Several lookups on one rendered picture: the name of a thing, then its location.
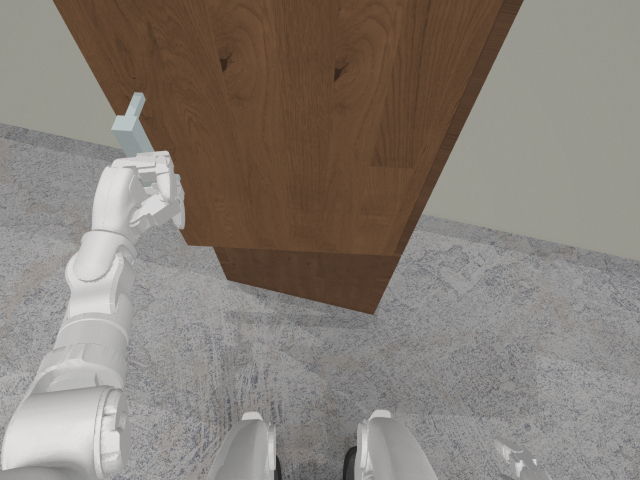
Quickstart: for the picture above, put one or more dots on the robot left upper arm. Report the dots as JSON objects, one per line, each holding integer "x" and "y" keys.
{"x": 75, "y": 434}

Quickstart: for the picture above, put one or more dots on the robot right thigh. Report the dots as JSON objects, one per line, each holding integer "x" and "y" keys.
{"x": 389, "y": 450}

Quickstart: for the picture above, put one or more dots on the cupboard door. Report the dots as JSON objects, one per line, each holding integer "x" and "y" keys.
{"x": 298, "y": 125}

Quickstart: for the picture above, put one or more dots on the robot thigh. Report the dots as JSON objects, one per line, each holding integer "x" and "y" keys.
{"x": 389, "y": 450}
{"x": 247, "y": 452}

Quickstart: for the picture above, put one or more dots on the handle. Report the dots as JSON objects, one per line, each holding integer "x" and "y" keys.
{"x": 130, "y": 134}

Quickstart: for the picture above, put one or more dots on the robot left thigh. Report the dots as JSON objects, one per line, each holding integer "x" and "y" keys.
{"x": 247, "y": 452}

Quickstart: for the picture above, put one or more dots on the robot left forearm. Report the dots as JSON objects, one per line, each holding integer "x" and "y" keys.
{"x": 93, "y": 337}

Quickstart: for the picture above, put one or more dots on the right robot hand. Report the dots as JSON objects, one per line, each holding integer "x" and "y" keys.
{"x": 521, "y": 461}

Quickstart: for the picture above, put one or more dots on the left robot hand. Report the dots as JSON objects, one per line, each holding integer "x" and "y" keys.
{"x": 120, "y": 193}

